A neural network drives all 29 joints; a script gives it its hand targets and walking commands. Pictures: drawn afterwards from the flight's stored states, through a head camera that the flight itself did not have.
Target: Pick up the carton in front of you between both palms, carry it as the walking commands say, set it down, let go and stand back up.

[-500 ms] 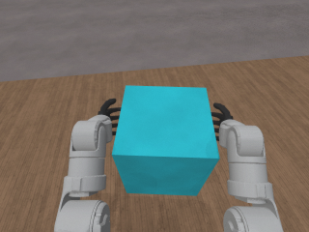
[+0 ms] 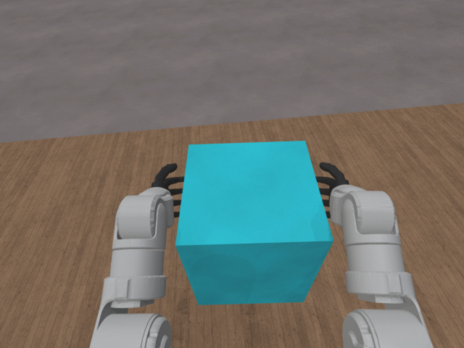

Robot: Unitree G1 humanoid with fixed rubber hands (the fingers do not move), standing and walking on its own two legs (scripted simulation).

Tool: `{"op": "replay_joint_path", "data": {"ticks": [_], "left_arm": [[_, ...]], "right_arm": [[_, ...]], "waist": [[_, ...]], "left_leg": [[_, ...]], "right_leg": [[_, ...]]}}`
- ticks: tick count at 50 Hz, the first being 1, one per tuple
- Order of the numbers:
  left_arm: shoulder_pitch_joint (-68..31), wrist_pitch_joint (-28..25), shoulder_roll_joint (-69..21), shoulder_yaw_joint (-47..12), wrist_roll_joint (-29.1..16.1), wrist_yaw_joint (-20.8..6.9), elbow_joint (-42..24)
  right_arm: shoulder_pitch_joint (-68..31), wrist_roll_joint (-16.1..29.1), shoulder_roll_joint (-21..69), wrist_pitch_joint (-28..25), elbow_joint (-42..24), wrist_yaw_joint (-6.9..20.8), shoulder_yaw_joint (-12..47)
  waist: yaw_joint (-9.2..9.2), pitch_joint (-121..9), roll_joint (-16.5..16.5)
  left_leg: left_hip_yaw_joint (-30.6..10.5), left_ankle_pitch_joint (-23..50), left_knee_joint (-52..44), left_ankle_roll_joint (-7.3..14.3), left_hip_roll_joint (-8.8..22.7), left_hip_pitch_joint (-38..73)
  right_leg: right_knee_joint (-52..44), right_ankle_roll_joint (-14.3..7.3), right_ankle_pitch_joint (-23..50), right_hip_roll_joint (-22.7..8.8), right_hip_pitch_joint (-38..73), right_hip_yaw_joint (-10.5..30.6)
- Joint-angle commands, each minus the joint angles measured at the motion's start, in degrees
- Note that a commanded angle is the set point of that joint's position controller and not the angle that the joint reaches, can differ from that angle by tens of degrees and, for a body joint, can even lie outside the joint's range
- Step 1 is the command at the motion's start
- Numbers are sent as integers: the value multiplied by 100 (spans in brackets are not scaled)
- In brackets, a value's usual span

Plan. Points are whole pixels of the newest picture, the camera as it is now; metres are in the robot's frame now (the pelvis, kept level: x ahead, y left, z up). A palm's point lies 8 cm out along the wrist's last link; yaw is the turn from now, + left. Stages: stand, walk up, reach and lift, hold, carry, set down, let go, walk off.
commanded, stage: carry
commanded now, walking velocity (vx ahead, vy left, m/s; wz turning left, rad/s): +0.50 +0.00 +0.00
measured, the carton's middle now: (249, 227) +0.35 +0.00 +0.00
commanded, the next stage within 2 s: none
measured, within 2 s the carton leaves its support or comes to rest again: neither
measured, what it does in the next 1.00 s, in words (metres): goes down: left foot, then right foot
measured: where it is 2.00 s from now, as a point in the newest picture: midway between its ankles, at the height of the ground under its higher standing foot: (238, 190)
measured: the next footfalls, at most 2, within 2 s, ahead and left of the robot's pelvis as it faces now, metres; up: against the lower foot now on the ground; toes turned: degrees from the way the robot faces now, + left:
left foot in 0.36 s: +0.37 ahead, +0.11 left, -0.02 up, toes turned +3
right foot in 0.86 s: +0.66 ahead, -0.06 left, -0.05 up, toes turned -3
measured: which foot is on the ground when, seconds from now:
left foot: up 0.00-0.34, down 0.36-0.88, up 0.90-1.00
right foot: down 0.00-0.36, up 0.38-0.84, down 0.86-1.00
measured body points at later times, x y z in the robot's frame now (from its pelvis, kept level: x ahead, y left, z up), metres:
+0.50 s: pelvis +0.28 +0.05 -0.02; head +0.31 +0.06 +0.42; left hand +0.66 +0.20 +0.07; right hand +0.64 -0.11 +0.07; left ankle +0.33 +0.11 -0.75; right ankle +0.18 -0.07 -0.65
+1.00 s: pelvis +0.57 +0.01 -0.05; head +0.59 +0.00 +0.40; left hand +0.92 +0.16 +0.03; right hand +0.93 -0.15 +0.03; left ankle +0.46 +0.12 -0.67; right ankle +0.62 -0.05 -0.77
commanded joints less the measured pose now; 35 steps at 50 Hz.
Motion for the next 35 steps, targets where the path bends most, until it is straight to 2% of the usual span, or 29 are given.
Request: {"op": "replay_joint_path", "data": {"ticks": [1,3,5,9,11,14,15,16,17,18,19,20,21,22,23,24,25,27,31,35], "left_arm": [[-4794,-209,-6576,-4016,-3020,-1449,-1291],[-4784,-232,-6578,-4110,-3149,-1429,-1536],[-4624,-231,-6476,-4141,-3176,-1416,-1652],[-4374,-192,-6175,-4205,-3159,-1414,-1789],[-4241,-138,-6004,-4213,-3119,-1410,-1737],[-3938,-47,-5763,-4145,-2976,-1404,-1398],[-3878,-22,-5708,-4103,-2930,-1404,-1250],[-3866,6,-5689,-4067,-2906,-1411,-1088],[-3904,31,-5698,-4035,-2899,-1424,-918],[-3953,49,-5698,-4012,-2868,-1440,-745],[-4009,95,-5848,-4008,-2881,-1461,-536],[-4045,142,-5826,-3840,-2876,-1466,-404],[-4245,128,-5974,-3833,-2851,-1459,-400],[-4457,109,-6133,-3786,-2874,-1452,-429],[-4540,75,-6268,-3733,-2868,-1429,-481],[-4605,46,-6363,-3696,-2841,-1388,-567],[-4663,24,-6438,-3691,-2819,-1340,-676],[-4666,-9,-6498,-3692,-2779,-1227,-878],[-4544,-26,-6336,-3739,-2638,-1019,-1266],[-4232,38,-6012,-3774,-2437,-949,-1324]], "right_arm": [[-4512,2453,6697,-313,-1370,1190,3715],[-4331,2372,6635,-357,-1575,1064,3740],[-4179,2275,6533,-379,-1735,971,3782],[-4045,2133,6187,-358,-2033,877,3872],[-3983,2066,5961,-291,-2066,864,3872],[-3774,1945,5656,-132,-1794,929,3799],[-3696,1902,5579,-81,-1644,968,3737],[-3607,1858,5523,-40,-1454,1008,3649],[-3522,1820,5474,-11,-1257,1048,3545],[-3463,1798,5377,11,-1097,1096,3407],[-3536,1775,5260,41,-897,1123,3258],[-3484,1739,5192,29,-694,1139,3189],[-3514,1817,5460,21,-640,1179,3184],[-3818,1957,5711,-4,-772,1233,3230],[-4217,2155,5997,-30,-978,1280,3344],[-4557,2359,6230,-60,-1192,1314,3478],[-4848,2539,6408,-87,-1399,1331,3588],[-5102,2764,6580,-110,-1703,1332,3700],[-5003,2898,6539,-92,-1981,1303,3791],[-4627,2833,6326,-37,-1903,1302,3840]], "waist": [[58,-2835,-345],[81,-2913,-475],[184,-2934,-582],[338,-2875,-695],[410,-2755,-704],[541,-2487,-694],[484,-2433,-745],[293,-2508,-697],[28,-2704,-543],[-183,-2900,-136],[-94,-3401,942],[-522,-3770,1758],[-491,-3465,1329],[-502,-3127,916],[-437,-2873,489],[-392,-2802,319],[-342,-2799,326],[-326,-2854,468],[-467,-2882,559],[-598,-2792,628]], "left_leg": [[-221,352,-432,-47,373,-1298],[-121,476,-913,-97,410,-1325],[-24,803,-1392,-144,437,-1540],[121,1872,-2366,-105,362,-1562],[262,2343,-3032,-56,217,-1403],[548,2975,-4230,39,-6,-828],[572,3103,-4556,124,-32,-393],[679,3346,-4962,211,-84,364],[796,3763,-5184,268,-53,1462],[89,4497,-4671,322,649,2725],[-1679,6778,-3705,825,2145,4369],[-3208,4666,-4237,1730,2585,5025],[-3196,3260,-4528,1590,2271,4666],[-2812,2890,-4616,1378,1985,4250],[-2489,3152,-4716,1218,1865,3807],[-2276,3191,-4824,1145,1803,3433],[-2077,3127,-4912,1069,1724,3171],[-1762,3287,-4941,1075,1637,3065],[-1331,4304,-4805,1110,1513,3431],[-879,5230,-4498,932,1249,3788]], "right_leg": [[-1050,-732,1268,-1765,3061,2487],[-1034,-765,1561,-1712,3082,2223],[-929,-772,2288,-1679,3322,1988],[-621,-560,3230,-1400,3655,1518],[-460,-475,3441,-1224,3729,1308],[-139,-314,3355,-1056,3651,1039],[84,-220,3341,-1062,3478,975],[548,-62,3440,-974,3196,768],[1238,117,3163,-818,2650,442],[2145,289,1601,-661,1499,359],[3080,498,-2026,-258,-77,363],[4391,555,-2913,224,-1401,621],[4543,446,-2633,-35,-1864,786],[4392,419,-2365,-158,-2039,743],[4089,441,-2043,-328,-1988,740],[3794,480,-1820,-448,-1795,779],[3592,517,-1702,-492,-1562,760],[3278,578,-1526,-521,-1511,674],[2468,638,-903,-548,-1892,514],[1403,559,113,-448,-1827,374]]}}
